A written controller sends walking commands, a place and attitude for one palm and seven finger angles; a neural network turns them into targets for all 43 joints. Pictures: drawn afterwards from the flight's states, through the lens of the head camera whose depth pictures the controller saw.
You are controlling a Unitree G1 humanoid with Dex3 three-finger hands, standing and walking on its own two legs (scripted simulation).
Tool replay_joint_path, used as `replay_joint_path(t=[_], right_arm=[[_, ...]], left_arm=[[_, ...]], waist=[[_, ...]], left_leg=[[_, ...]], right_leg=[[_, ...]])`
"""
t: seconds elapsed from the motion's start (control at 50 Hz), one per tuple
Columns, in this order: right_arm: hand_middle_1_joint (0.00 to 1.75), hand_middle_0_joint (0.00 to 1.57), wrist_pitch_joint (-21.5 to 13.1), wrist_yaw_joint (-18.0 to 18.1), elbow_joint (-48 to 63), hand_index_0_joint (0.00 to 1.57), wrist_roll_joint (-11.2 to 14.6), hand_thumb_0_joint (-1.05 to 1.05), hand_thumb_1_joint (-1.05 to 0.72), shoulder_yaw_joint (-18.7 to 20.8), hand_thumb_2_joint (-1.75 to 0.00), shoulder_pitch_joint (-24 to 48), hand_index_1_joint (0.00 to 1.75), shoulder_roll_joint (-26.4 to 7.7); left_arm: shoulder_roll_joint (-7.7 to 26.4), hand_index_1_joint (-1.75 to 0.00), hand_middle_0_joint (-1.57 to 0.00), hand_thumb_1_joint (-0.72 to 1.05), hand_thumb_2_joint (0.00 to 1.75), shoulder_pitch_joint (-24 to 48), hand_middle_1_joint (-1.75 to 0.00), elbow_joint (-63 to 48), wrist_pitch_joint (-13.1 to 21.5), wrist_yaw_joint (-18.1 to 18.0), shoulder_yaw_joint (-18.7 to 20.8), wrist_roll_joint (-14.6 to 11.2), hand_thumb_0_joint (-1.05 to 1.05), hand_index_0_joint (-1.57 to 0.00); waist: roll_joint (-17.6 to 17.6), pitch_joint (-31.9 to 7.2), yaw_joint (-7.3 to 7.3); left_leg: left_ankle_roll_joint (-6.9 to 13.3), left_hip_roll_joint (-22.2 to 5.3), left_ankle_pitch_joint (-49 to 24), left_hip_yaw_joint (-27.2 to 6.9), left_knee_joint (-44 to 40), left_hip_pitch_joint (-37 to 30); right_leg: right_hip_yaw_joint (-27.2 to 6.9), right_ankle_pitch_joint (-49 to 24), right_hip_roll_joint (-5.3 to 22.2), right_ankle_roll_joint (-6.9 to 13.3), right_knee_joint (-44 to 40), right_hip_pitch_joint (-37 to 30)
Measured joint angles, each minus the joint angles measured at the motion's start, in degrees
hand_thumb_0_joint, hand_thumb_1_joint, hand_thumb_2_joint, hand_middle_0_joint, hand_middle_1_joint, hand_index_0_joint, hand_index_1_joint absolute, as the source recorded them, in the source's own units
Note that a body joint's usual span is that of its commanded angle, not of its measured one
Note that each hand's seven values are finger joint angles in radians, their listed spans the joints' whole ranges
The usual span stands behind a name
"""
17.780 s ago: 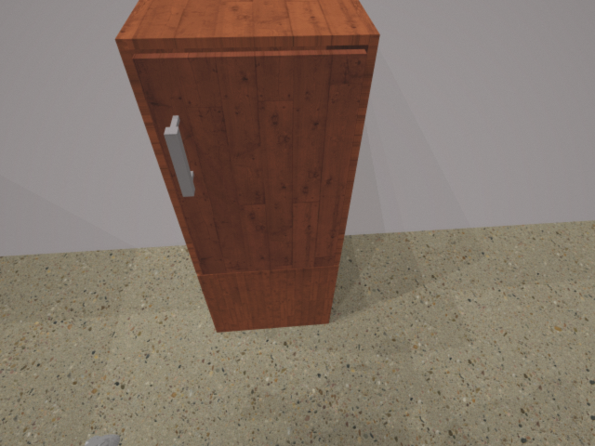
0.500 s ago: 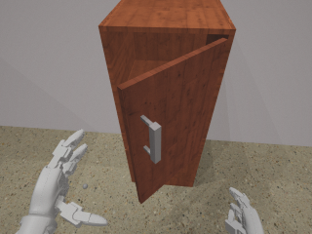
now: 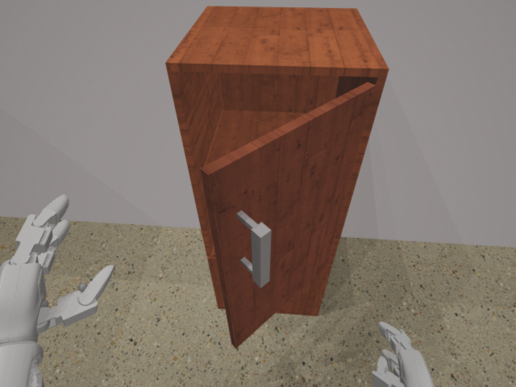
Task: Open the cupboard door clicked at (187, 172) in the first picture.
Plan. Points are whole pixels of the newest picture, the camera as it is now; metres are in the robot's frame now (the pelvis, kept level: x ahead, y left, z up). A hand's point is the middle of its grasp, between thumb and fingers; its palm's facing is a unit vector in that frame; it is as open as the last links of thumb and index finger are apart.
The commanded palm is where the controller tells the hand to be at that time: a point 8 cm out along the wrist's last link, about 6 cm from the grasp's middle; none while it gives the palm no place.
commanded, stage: draw the hand back to the body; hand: left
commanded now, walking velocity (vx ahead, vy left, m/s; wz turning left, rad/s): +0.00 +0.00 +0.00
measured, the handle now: (252, 249) +0.32 +0.06 +0.06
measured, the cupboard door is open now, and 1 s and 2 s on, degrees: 46 46 46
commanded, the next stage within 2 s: step back with the hand held close in 0.50 s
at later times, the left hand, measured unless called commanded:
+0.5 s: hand (79, 279) +0.18 +0.24 +0.15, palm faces +0.44 -0.81 -0.39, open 7.4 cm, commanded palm +0.14 +0.28 +0.17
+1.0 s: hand (72, 288) +0.17 +0.25 +0.15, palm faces +0.31 -0.81 -0.50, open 7.4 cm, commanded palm +0.12 +0.29 +0.17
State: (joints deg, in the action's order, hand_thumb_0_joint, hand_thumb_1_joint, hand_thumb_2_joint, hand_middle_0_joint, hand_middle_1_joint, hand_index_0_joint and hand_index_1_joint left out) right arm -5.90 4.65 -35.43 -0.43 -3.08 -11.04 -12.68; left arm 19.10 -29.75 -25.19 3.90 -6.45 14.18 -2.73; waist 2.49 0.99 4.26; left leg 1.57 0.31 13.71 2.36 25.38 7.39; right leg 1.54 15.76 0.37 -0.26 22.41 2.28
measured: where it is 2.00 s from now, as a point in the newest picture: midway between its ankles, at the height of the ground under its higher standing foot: outside the picture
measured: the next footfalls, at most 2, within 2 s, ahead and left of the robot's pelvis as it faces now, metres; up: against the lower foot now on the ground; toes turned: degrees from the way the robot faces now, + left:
right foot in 1.86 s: -0.28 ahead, -0.09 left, +0.00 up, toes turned -1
left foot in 2.00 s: -0.09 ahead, +0.10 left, +0.00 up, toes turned -6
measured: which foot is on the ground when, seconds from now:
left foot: down 0.00-1.00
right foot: down 0.00-1.00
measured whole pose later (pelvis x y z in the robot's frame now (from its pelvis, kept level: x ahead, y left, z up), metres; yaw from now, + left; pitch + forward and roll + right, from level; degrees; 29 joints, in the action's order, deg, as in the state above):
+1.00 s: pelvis -0.03 +0.00 +0.00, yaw -2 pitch +0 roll -1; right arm 0.5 5.4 -31.4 1.1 0.5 -9.2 -13.7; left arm 24.5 -32.1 -27.9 7.5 -6.4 21.4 -3.0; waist 1.5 2.3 0.8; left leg 1.3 -1.5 10.6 3.7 26.4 15.6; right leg 0.1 12.2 -1.2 -0.1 23.7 11.3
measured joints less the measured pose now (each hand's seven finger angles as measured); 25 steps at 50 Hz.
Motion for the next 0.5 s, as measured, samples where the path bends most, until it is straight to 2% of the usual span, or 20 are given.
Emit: replay_joint_path(t=[0.2, 0.32, 0.5], right_arm=[[0.30, 0.20, 0.93, 0.00, -1.19, 0.20, 0.24, 0.02, -0.91, 1.00, -0.90, 0.59, 0.30, -0.34], [0.30, 0.20, 0.97, -0.24, -1.47, 0.20, 0.14, 0.02, -0.91, 1.41, -0.90, 0.42, 0.30, -0.60], [0.30, 0.20, 0.97, 0.27, -1.83, 0.20, 0.29, 0.02, -0.91, 1.70, -0.90, 0.52, 0.30, -0.41]], left_arm=[[1.08, -0.30, -0.21, 0.73, 0.82, 3.49, -0.30, 2.67, 0.52, -0.37, 5.36, -0.86, 0.00, -0.20], [-0.02, -0.30, -0.21, 0.84, 0.87, 3.06, -0.30, 2.74, 0.52, 0.04, 4.24, -0.89, 0.01, -0.21], [0.48, -0.30, -0.21, 0.89, 0.89, 2.65, -0.30, 3.22, 0.71, 0.32, 4.16, -1.11, 0.01, -0.21]], waist=[[0.33, 0.38, 0.27], [0.48, 0.38, 0.13], [0.64, 0.73, 0.02]], left_leg=[[-0.54, -0.55, -0.60, -0.11, -1.44, -1.26], [-0.84, -0.84, -0.96, -0.19, -2.00, -1.43], [-1.46, -1.64, -1.07, -0.41, -2.00, -1.65]], right_leg=[[0.05, -0.73, -0.60, 0.52, -1.67, -1.32], [0.10, -0.95, -0.92, 0.84, -2.04, -1.39], [0.25, -1.33, -1.74, 1.48, -2.57, -1.83]])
